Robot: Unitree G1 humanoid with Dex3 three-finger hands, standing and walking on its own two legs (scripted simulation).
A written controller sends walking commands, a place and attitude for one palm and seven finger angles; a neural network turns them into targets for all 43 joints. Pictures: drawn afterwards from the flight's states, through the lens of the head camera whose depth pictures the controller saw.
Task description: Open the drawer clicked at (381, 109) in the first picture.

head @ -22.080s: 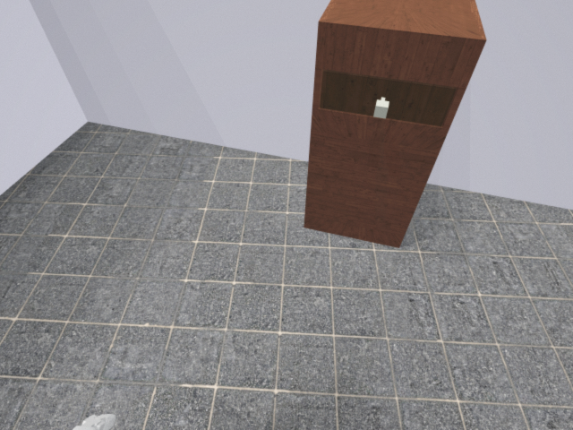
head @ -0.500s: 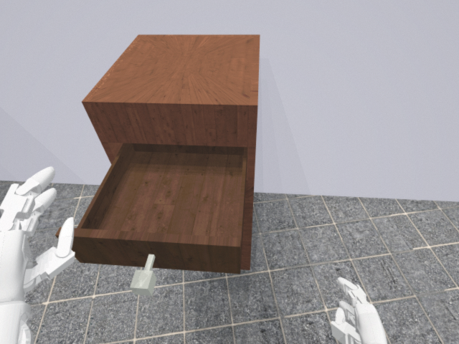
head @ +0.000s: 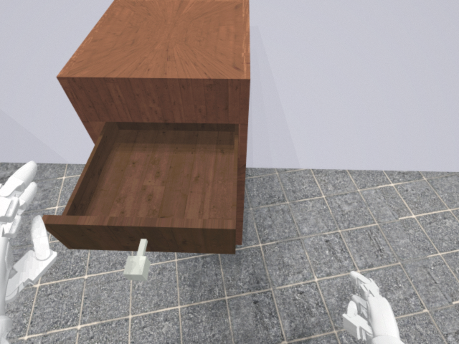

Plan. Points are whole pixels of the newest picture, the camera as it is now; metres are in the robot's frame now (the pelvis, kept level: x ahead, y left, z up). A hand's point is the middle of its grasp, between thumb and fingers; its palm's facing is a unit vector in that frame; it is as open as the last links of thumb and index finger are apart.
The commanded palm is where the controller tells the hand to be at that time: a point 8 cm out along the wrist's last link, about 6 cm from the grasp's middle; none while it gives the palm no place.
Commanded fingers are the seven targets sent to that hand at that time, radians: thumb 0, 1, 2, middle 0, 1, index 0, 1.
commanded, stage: step back with the hand held close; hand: left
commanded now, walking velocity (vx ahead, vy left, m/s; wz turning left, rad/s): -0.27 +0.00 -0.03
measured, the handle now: (139, 258) +0.28 +0.21 -0.08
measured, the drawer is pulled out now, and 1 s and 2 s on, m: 0.30 0.30 0.30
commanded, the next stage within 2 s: stop stepping back and stand still in 0.94 s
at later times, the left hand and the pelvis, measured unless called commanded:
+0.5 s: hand (19, 329) +0.12 +0.23 +0.15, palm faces +0.36 -0.84 -0.41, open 7.4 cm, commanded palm +0.06 +0.27 +0.17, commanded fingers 0.00 0.90 0.90 -0.20 -0.30 -0.20 -0.30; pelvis -0.07 -0.01 -0.01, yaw +1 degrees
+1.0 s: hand out of the picture +0.01 +0.19 +0.16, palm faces +0.28 -0.83 -0.48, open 7.4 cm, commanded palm -0.06 +0.24 +0.17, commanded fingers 0.00 0.90 0.90 -0.20 -0.30 -0.20 -0.30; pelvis -0.20 -0.03 +0.00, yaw -2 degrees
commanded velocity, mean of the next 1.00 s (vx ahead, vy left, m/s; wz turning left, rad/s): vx -0.33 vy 0.00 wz -0.05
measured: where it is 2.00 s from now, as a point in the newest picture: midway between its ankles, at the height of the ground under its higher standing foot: outside the picture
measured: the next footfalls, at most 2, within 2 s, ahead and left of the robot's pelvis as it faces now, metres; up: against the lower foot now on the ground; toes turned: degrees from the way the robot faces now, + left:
right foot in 0.32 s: -0.02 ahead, -0.11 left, +0.00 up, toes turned +0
left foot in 0.56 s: -0.04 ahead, +0.12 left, +0.00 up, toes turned +2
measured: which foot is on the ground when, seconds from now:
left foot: down 0.00-0.38, up 0.40-0.54, down 0.56-0.84, up 0.86-1.00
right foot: down 0.00-0.20, up 0.22-0.30, down 0.32-0.60, up 0.62-0.78, down 0.80-1.00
